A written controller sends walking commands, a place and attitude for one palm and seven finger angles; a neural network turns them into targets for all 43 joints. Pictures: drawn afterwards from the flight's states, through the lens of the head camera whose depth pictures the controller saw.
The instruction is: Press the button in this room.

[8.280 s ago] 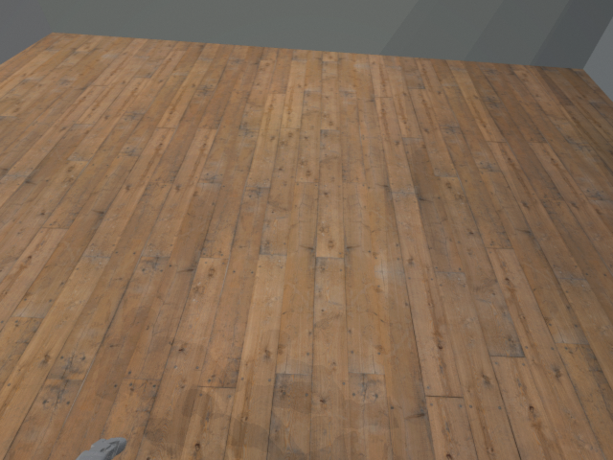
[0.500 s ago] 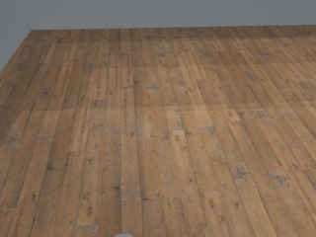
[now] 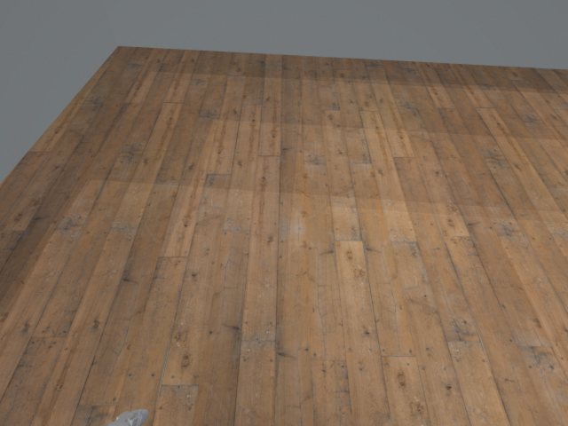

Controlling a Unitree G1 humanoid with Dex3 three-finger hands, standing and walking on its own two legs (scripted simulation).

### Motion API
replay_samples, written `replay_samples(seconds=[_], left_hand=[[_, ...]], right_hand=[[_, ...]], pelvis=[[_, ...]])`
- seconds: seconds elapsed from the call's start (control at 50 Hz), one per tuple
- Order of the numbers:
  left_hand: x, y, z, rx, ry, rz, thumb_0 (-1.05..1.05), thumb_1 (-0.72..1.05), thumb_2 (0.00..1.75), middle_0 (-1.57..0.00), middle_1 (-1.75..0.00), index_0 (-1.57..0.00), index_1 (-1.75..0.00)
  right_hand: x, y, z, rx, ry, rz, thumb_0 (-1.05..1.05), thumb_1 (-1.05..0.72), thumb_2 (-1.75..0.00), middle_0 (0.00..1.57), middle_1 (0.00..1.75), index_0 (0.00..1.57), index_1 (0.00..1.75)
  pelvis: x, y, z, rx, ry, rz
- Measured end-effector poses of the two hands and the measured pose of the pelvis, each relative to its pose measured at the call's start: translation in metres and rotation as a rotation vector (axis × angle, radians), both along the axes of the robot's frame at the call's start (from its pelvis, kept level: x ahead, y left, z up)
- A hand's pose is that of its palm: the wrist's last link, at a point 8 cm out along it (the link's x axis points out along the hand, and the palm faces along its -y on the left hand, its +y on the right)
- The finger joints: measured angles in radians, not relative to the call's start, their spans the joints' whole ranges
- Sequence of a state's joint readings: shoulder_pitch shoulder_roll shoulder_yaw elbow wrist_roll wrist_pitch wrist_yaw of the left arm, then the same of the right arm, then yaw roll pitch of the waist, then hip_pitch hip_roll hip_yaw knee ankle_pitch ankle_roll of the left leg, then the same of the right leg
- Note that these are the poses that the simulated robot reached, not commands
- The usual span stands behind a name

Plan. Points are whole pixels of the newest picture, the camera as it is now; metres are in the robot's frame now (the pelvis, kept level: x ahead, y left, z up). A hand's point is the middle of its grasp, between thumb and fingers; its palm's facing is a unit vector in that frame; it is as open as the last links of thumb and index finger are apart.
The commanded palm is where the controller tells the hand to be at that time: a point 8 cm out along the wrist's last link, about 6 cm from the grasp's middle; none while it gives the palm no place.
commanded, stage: turn or walk to find it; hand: left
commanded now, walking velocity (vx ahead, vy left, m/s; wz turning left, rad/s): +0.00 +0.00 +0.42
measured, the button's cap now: out of the picture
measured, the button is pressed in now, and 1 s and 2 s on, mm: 0 0 0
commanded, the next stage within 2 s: stand and wait in 1.44 s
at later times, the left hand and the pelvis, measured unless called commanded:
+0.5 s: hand out of the picture -0.05 +0.16 -0.16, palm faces +0.29 -0.92 -0.25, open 7.4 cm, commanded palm none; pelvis -0.04 -0.04 +0.00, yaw +15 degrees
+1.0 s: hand out of the picture -0.08 +0.22 -0.16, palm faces +0.44 -0.86 -0.25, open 7.4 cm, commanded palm none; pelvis -0.08 -0.01 +0.00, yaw +25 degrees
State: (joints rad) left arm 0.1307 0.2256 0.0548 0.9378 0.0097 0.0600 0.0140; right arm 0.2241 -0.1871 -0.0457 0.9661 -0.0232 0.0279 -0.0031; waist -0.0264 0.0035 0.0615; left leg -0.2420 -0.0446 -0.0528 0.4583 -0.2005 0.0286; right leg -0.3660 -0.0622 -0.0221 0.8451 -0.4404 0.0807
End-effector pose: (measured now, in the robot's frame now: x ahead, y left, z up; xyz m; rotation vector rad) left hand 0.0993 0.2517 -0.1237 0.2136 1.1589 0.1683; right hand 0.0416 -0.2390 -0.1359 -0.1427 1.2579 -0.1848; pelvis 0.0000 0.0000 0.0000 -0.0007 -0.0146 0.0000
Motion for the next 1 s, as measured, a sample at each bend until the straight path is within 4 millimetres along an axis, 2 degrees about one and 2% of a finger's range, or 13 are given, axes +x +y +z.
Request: replay_samples(seconds=[0.06, 0.12, 0.26, 0.36, 0.48, 0.6, 0.66, 0.72, 0.84, 0.92, 1.0], left_hand=[[0.001, -0.017, 0.004, 0.012, -0.042, 0.002, 0.01, 0.91, 0.9, -0.2, -0.3, -0.2, -0.3], [-0.011, -0.033, 0.007, 0.03, -0.069, 0.014, 0.01, 0.91, 0.9, -0.2, -0.3, -0.2, -0.3], [-0.066, -0.055, 0.016, 0.024, -0.015, 0.118, 0.01, 0.9, 0.9, -0.2, -0.3, -0.2, -0.3], [-0.105, -0.059, 0.01, 0.012, 0.025, 0.202, 0.01, 0.91, 0.9, -0.21, -0.3, -0.2, -0.3], [-0.16, -0.051, -0.002, -0.012, 0.096, 0.295, 0.01, 0.91, 0.9, -0.21, -0.3, -0.2, -0.3], [-0.221, -0.028, -0.029, -0.053, 0.168, 0.394, 0.01, 0.91, 0.9, -0.21, -0.3, -0.2, -0.3], [-0.243, -0.015, -0.037, -0.065, 0.208, 0.427, 0.01, 0.91, 0.9, -0.2, -0.3, -0.2, -0.3], [-0.249, -0.007, -0.032, -0.071, 0.214, 0.446, 0.01, 0.91, 0.9, -0.2, -0.3, -0.2, -0.3], [-0.24, 0.006, -0.018, -0.056, 0.135, 0.46, 0.01, 0.91, 0.9, -0.2, -0.3, -0.2, -0.3], [-0.226, 0.008, -0.011, -0.033, 0.088, 0.462, 0.01, 0.91, 0.9, -0.2, -0.3, -0.19, -0.3], [-0.207, 0.002, -0.004, -0.011, 0.038, 0.454, 0.01, 0.91, 0.9, -0.2, -0.3, -0.19, -0.3]], right_hand=[[-0.016, -0.015, -0.013, 0.019, 0.039, 0.001, 0.0, -0.9, -0.9, 0.2, 0.3, 0.21, 0.3], [-0.026, -0.033, -0.026, 0.035, 0.069, 0.007, 0.0, -0.9, -0.9, 0.2, 0.3, 0.21, 0.3], [-0.025, -0.059, -0.019, 0.03, 0.108, 0.074, 0.0, -0.91, -0.9, 0.2, 0.3, 0.2, 0.3], [-0.016, -0.064, -0.015, 0.008, 0.126, 0.139, 0.0, -0.91, -0.9, 0.2, 0.3, 0.2, 0.3], [0.017, -0.046, -0.009, -0.02, 0.094, 0.244, 0.0, -0.91, -0.9, 0.2, 0.3, 0.2, 0.3], [0.061, 0.001, 0.0, -0.049, -0.044, 0.366, 0.0, -0.91, -0.9, 0.2, 0.3, 0.2, 0.3], [0.072, 0.025, 0.009, -0.048, -0.109, 0.409, 0.0, -0.91, -0.9, 0.2, 0.3, 0.2, 0.3], [0.072, 0.041, 0.019, -0.049, -0.134, 0.434, 0.0, -0.91, -0.9, 0.2, 0.3, 0.2, 0.3], [0.062, 0.055, 0.021, -0.029, -0.114, 0.464, 0.0, -0.9, -0.9, 0.2, 0.3, 0.21, 0.3], [0.048, 0.049, 0.015, -0.015, -0.076, 0.462, 0.0, -0.9, -0.9, 0.2, 0.3, 0.21, 0.3], [0.029, 0.031, 0.004, -0.006, -0.02, 0.451, 0.0, -0.9, -0.9, 0.2, 0.3, 0.21, 0.3]], pelvis=[[-0.007, -0.014, -0.005, 0.015, 0.004, 0.025], [-0.014, -0.028, -0.01, 0.016, -0.001, 0.057], [-0.022, -0.045, 0.001, 0.041, -0.01, 0.14], [-0.026, -0.048, 0.002, 0.041, -0.008, 0.193], [-0.036, -0.04, 0.0, 0.033, -0.002, 0.25], [-0.054, -0.017, -0.013, -0.001, -0.003, 0.308], [-0.061, -0.008, -0.014, 0.01, -0.013, 0.315], [-0.065, -0.001, -0.007, -0.007, -0.016, 0.334], [-0.072, 0.003, 0.002, -0.016, -0.007, 0.375], [-0.075, -0.001, 0.003, -0.011, 0.0, 0.405], [-0.076, -0.013, 0.001, -0.002, 0.005, 0.436]])
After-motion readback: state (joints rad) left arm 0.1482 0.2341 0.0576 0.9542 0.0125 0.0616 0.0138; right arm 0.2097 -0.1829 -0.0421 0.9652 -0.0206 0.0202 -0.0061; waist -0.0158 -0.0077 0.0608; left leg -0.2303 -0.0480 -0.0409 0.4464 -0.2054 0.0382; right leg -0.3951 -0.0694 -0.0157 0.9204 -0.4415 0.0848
